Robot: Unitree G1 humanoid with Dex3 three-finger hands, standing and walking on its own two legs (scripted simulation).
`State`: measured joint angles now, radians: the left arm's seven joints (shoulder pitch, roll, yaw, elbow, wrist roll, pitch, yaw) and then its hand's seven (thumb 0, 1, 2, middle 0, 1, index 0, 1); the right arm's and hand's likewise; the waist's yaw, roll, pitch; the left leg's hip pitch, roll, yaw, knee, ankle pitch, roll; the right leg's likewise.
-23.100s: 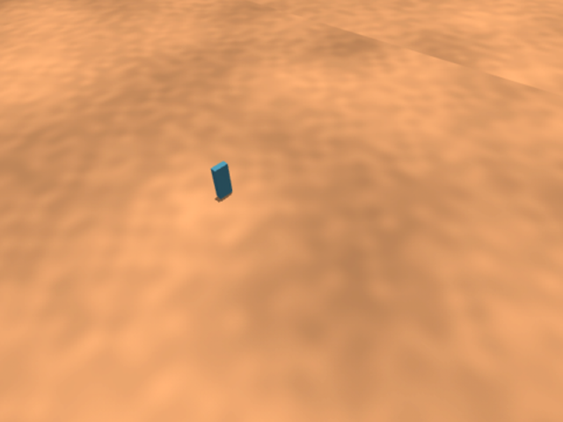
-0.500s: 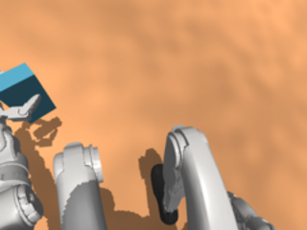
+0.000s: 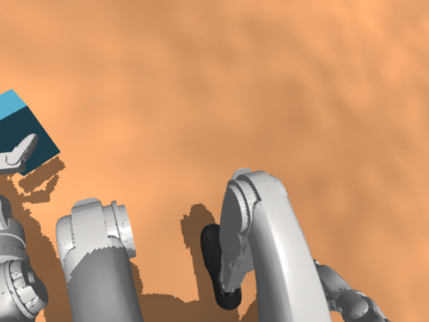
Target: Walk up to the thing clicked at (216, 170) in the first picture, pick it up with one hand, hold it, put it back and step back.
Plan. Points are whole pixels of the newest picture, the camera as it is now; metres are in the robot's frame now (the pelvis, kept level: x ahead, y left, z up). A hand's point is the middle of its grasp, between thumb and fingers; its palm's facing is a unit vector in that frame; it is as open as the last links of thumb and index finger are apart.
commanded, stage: lower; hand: left
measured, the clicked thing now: (18, 139) +0.44 +0.27 -0.13
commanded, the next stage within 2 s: loosen in 1.16 s
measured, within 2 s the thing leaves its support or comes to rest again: rests again in 1.74 s
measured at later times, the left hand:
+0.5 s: hand (13, 143) +0.45 +0.29 -0.16, palm faces +0.38 -0.93 -0.01, open 8.1 cm
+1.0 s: hand (19, 146) +0.45 +0.29 -0.18, palm faces +0.39 -0.92 +0.00, open 8.1 cm
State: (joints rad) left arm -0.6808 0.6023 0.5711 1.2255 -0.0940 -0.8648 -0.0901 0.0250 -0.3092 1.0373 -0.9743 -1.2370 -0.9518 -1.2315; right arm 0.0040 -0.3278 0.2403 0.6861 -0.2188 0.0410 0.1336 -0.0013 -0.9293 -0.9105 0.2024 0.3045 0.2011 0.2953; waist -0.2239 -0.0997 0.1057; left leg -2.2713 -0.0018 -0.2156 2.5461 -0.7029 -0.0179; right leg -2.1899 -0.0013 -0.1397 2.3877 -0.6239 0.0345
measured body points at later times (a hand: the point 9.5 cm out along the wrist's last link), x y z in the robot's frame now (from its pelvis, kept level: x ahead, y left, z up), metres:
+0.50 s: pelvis +0.00 +0.01 -0.01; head +0.24 +0.15 +0.34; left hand +0.42 +0.34 -0.16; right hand +0.12 -0.27 -0.07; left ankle +0.08 +0.13 -0.27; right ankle +0.12 -0.12 -0.27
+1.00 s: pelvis -0.01 +0.01 -0.02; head +0.24 +0.16 +0.32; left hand +0.42 +0.33 -0.18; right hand +0.12 -0.26 -0.06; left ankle +0.08 +0.13 -0.27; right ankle +0.12 -0.12 -0.27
